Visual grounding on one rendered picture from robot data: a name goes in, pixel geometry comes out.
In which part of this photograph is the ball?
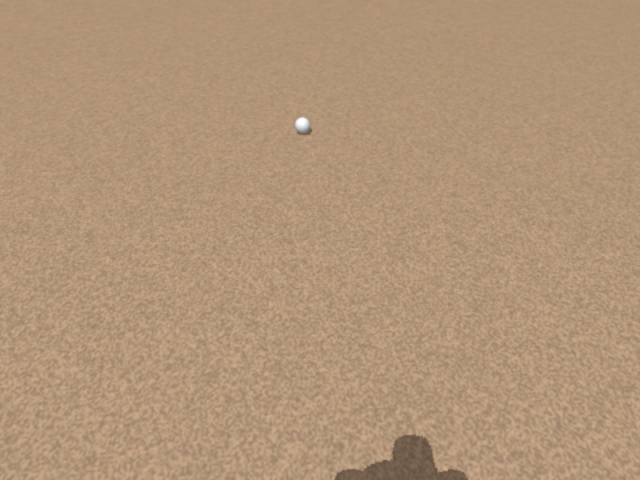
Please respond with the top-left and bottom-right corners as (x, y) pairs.
(295, 117), (310, 134)

